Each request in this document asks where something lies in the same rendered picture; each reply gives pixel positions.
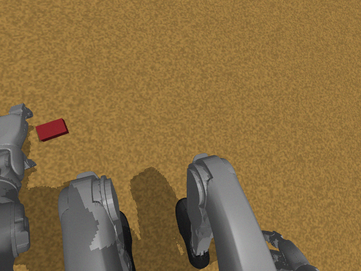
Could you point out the small box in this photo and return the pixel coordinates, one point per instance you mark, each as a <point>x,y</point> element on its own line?
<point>52,130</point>

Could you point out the right robot hand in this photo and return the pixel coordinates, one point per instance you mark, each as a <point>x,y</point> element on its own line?
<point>289,257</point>

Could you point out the left robot hand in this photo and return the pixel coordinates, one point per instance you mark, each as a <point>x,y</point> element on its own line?
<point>14,129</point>

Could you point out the right robot foot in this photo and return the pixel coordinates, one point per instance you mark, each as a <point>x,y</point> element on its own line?
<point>184,226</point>

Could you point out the left robot arm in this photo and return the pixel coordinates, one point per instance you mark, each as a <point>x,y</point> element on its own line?
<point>14,225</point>

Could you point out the left robot foot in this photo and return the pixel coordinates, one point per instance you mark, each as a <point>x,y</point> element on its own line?
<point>127,241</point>

